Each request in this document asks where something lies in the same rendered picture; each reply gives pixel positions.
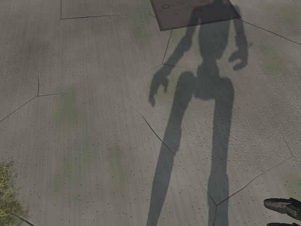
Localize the robot right hand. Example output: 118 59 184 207
263 198 301 226

